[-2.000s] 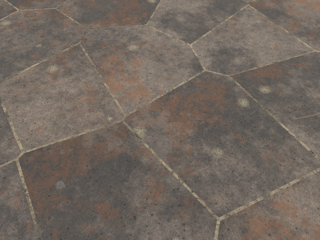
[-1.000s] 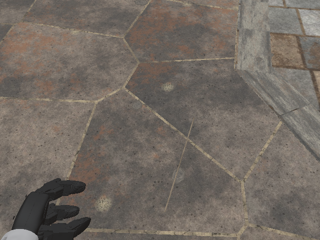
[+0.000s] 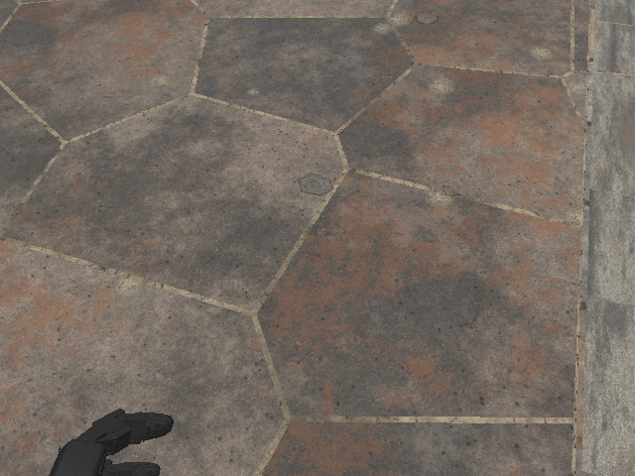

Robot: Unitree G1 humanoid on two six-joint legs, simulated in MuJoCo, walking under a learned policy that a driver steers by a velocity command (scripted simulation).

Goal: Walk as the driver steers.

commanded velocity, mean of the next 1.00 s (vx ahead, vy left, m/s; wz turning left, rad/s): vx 0.47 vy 0.00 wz -0.10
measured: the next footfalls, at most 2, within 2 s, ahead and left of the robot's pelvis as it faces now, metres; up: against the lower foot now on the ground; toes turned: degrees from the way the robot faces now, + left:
left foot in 0.36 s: +0.51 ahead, +0.12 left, +0.00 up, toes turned +19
right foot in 0.82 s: +0.71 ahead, -0.05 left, +0.00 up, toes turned -4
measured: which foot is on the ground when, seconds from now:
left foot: up 0.00-0.34, down 0.36-0.84, up 0.86-1.00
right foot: down 0.00-0.34, up 0.36-0.80, down 0.82-1.00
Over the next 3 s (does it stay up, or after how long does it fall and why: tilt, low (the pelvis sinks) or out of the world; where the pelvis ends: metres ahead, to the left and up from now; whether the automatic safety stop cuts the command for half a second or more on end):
stays up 1.43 0.11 0.00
